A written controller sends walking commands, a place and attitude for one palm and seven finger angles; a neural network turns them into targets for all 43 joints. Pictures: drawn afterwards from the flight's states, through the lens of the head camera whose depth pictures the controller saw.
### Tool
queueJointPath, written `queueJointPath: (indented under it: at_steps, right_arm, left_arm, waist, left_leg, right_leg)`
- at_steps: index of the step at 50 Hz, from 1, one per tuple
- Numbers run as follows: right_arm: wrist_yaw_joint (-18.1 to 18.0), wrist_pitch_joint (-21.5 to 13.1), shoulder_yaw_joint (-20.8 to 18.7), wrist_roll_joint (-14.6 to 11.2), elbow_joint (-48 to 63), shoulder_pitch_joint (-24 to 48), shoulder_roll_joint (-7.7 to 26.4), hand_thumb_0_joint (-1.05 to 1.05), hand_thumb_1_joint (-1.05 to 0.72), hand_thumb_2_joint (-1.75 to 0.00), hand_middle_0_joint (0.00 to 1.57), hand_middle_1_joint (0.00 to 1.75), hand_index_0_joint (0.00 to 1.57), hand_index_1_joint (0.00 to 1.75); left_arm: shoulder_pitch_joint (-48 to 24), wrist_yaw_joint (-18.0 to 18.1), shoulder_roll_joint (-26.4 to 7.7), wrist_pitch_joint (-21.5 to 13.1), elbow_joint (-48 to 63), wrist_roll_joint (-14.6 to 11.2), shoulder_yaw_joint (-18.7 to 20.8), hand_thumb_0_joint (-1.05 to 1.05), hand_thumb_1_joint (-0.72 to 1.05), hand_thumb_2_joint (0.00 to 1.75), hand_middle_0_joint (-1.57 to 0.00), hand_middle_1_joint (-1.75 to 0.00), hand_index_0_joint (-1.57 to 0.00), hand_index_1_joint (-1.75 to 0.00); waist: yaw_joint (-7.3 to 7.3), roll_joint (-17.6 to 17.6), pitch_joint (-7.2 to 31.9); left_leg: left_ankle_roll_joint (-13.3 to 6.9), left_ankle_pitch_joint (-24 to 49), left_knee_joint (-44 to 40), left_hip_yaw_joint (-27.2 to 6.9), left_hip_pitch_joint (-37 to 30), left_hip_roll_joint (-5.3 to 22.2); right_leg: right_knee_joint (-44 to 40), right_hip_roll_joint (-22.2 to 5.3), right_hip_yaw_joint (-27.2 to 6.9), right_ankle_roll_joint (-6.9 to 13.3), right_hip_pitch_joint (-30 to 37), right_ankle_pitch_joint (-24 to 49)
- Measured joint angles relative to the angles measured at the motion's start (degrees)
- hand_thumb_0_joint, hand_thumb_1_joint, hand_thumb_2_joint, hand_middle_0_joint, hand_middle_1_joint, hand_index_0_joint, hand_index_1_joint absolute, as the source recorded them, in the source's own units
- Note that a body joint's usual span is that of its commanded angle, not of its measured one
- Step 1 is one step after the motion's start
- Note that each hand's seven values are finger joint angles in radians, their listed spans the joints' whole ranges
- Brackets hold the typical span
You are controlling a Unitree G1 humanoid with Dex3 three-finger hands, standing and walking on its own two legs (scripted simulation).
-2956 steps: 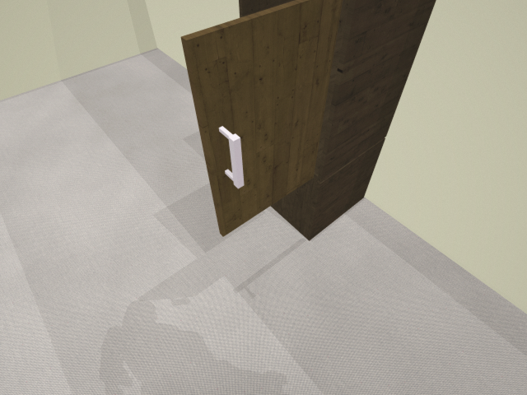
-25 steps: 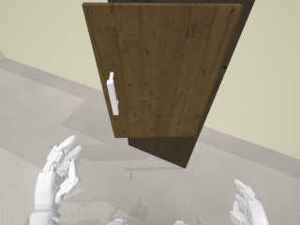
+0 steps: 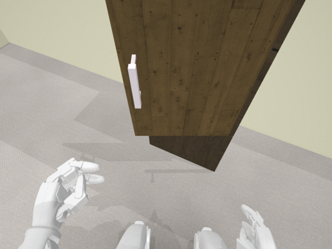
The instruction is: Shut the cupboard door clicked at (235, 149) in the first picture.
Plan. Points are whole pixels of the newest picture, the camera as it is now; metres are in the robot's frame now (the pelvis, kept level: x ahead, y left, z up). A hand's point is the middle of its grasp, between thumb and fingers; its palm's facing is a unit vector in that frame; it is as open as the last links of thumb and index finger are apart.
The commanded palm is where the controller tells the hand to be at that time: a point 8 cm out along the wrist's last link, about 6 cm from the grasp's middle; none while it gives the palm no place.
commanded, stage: raise the hand and make a fist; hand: left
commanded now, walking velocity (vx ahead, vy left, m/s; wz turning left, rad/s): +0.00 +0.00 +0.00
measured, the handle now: (136, 83) +0.53 +0.12 +0.08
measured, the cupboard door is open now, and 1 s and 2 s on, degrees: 26 26 26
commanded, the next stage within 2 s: bring the fist close to the handle in 1.14 s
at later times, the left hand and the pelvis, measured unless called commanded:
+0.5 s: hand (77, 190) +0.22 +0.20 +0.07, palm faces +0.07 -1.00 -0.04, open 3.1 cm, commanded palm +0.20 +0.25 +0.07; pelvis +0.01 +0.01 +0.01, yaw +1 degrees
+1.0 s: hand (86, 180) +0.24 +0.18 +0.08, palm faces +0.06 -1.00 -0.04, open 3.1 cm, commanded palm +0.21 +0.24 +0.08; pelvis +0.02 -0.01 +0.02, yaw +1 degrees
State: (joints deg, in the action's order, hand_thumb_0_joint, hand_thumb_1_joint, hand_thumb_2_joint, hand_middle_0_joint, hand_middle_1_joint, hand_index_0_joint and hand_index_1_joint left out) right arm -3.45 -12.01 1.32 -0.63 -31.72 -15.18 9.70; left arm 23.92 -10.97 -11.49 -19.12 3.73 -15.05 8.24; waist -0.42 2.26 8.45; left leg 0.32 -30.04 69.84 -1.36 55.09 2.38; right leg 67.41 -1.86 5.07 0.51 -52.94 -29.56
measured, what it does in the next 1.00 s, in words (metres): stands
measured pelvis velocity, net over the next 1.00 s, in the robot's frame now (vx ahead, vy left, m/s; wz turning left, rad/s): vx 0.02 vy -0.01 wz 0.01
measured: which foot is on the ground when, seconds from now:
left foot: down 0.00-1.00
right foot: down 0.00-1.00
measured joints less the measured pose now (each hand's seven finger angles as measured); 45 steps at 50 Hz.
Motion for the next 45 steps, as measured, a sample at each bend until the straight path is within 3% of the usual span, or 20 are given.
queueJointPath:
  at_steps: [5,9,28,45]
  right_arm:
    - [0.2,0.0,-1.0,0.5,0.1,-1.4,2.4,0.01,-0.91,-0.9,0.2,0.3,0.21,0.3]
    - [0.0,0.1,-1.7,0.4,0.9,-0.7,4.1,0.01,-0.91,-0.9,0.2,0.3,0.21,0.3]
    - [0.5,2.5,0.9,0.6,5.7,1.6,2.7,0.01,-0.91,-0.9,0.2,0.3,0.21,0.3]
    - [0.0,2.8,-0.4,0.1,3.4,-1.0,4.4,0.01,-0.91,-0.9,0.2,0.3,0.21,0.3]
  left_arm:
    - [2.6,1.8,0.3,-4.3,0.8,0.4,-0.2,0.02,0.9,0.9,-0.83,-0.99,-0.83,-0.99]
    - [2.7,1.6,0.1,-5.7,1.1,0.7,-1.2,0.01,0.9,0.9,-0.9,-1.07,-0.91,-1.07]
    - [0.3,1.7,-0.9,-2.1,1.7,1.6,-1.5,0.02,0.9,0.9,-1.23,-1.43,-1.24,-1.43]
    - [-2.5,0.1,-1.0,-1.8,-1.5,-0.1,0.1,0.02,0.9,0.9,-1.29,-1.5,-1.3,-1.5]
  waist:
    - [0.38,-0.3,0.2]
    - [0.33,-0.8,0.0]
    - [-0.39,-0.5,0.2]
    - [0.43,-0.3,-0.2]
  left_leg:
    - [-0.6,-0.1,-0.6,0.6,-0.6,-0.5]
    - [-1.0,-0.3,-0.1,0.6,-0.4,-0.7]
    - [-0.7,0.0,-2.7,-0.3,-4.1,-0.8]
    - [0.2,0.5,-5.2,0.1,-6.3,-0.4]
  right_leg:
    - [-0.6,-0.4,-0.5,-0.7,0.6,0.1]
    - [-0.4,-0.7,-0.6,-1.0,0.5,-0.1]
    - [-3.6,-0.5,0.4,-0.8,4.8,0.2]
    - [-4.7,-0.1,0.0,0.0,6.2,0.2]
